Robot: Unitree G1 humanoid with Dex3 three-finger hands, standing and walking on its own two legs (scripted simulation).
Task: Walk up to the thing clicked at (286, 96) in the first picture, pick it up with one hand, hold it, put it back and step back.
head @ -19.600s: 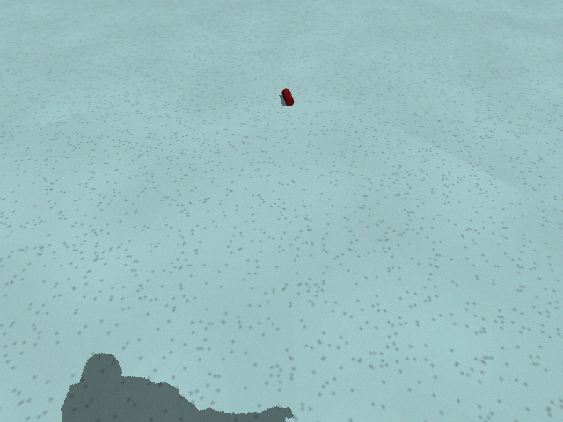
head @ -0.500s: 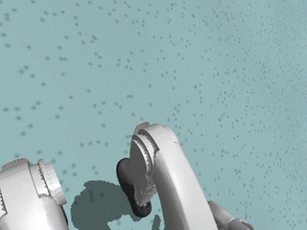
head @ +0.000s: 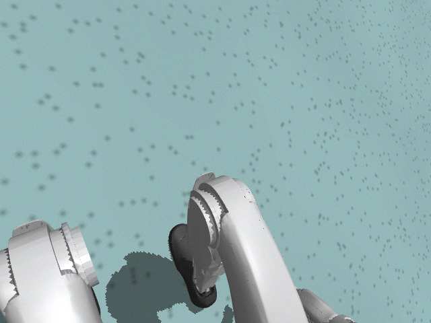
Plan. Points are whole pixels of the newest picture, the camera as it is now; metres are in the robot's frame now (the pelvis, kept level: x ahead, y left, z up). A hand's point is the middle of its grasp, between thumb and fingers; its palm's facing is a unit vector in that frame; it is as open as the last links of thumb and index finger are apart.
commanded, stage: settle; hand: left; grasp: from above
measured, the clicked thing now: out of the picture +0.42 +0.34 -0.27
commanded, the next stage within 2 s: lift in 0.58 s
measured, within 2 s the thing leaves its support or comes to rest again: leaves its support in 0.04 s
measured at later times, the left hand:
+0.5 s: hand out of the picture +0.40 +0.35 -0.15, palm faces -0.47 -0.12 -0.88, open 8.7 cm
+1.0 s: hand out of the picture +0.38 +0.36 -0.08, palm faces -0.47 -0.13 -0.87, open 8.7 cm
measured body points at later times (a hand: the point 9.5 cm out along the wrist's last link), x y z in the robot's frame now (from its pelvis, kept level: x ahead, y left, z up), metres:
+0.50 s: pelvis +0.00 -0.01 +0.02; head +0.22 +0.09 +0.40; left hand +0.42 +0.35 -0.10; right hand +0.11 -0.26 -0.08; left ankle +0.06 +0.13 -0.27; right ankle +0.11 -0.12 -0.27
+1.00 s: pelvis -0.01 +0.00 +0.07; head +0.21 +0.09 +0.45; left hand +0.40 +0.36 -0.03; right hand +0.09 -0.27 -0.04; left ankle +0.06 +0.13 -0.27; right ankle +0.11 -0.12 -0.27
